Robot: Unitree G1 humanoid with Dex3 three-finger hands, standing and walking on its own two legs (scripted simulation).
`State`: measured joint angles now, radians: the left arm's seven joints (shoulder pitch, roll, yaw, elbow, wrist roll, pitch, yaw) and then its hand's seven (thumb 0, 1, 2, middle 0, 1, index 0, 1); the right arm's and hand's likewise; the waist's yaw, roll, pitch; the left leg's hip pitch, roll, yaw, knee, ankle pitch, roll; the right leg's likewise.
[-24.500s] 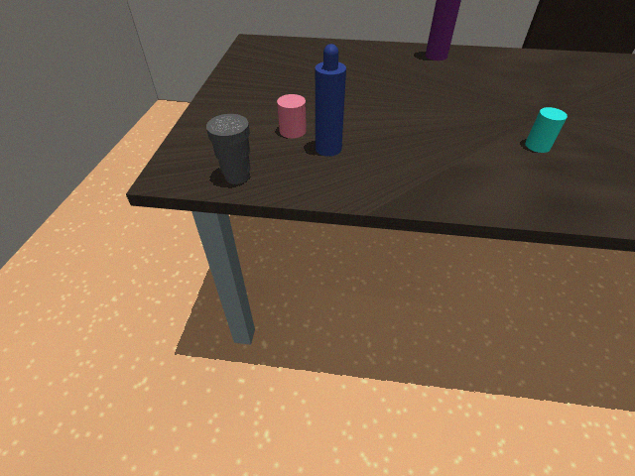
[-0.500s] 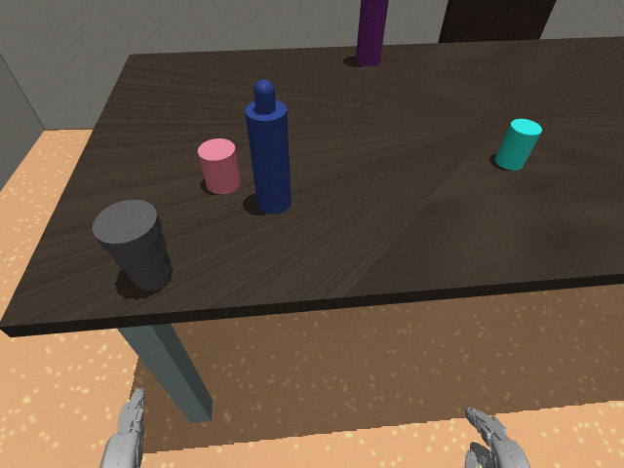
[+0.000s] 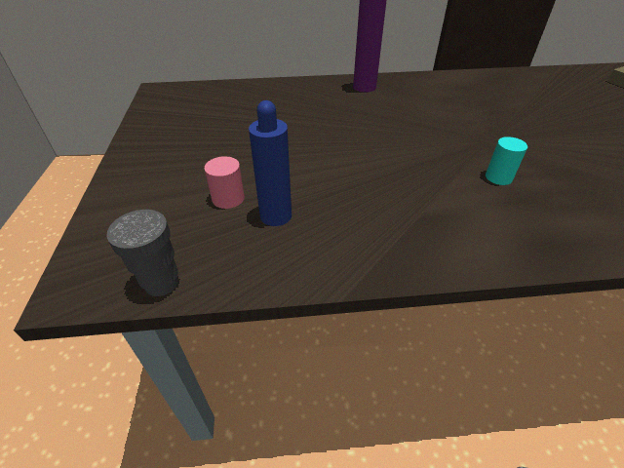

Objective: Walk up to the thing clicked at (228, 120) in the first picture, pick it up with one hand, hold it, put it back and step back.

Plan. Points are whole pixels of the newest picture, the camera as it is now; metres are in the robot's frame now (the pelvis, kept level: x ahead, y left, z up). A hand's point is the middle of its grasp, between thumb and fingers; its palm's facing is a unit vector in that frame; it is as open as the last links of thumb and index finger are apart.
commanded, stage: home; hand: left
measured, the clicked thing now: (150, 257) +0.43 +0.25 +0.05
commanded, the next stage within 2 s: stand in 1.50 s
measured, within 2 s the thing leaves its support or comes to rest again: neither
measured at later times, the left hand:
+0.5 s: hand out of the picture +0.02 +0.27 -0.13, palm faces -0.05 -0.93 -0.36, open 17.7 cm
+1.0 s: hand out of the picture +0.06 +0.25 -0.13, palm faces -0.05 -0.93 -0.35, open 17.6 cm
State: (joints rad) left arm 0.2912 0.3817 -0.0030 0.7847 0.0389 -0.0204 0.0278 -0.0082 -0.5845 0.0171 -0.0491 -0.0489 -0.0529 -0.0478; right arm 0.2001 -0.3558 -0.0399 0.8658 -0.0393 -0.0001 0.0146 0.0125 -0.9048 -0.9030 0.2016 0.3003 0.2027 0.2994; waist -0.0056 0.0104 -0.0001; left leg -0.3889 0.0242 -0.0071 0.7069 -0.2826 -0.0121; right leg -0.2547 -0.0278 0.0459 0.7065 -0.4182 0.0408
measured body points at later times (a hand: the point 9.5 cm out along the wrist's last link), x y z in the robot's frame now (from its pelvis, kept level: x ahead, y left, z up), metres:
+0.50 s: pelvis -0.02 +0.01 +0.02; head -0.03 +0.01 +0.47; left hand +0.02 +0.31 -0.11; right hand +0.05 -0.29 -0.11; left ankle +0.06 +0.13 -0.72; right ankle -0.02 -0.15 -0.72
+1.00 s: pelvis +0.00 +0.00 +0.03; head +0.01 +0.00 +0.48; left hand +0.06 +0.30 -0.11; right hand +0.06 -0.30 -0.11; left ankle +0.06 +0.13 -0.72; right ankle -0.02 -0.15 -0.72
